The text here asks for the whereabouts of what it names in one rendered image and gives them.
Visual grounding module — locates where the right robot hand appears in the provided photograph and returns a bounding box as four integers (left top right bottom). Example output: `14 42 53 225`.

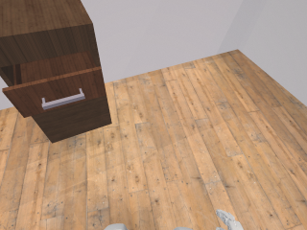
216 209 244 230

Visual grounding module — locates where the drawer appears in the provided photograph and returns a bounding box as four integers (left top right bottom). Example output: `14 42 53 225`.
2 50 106 118

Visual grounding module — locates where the cabinet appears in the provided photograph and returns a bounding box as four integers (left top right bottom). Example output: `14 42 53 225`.
0 0 112 144

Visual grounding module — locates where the handle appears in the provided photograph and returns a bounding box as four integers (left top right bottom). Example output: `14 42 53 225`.
42 88 85 110

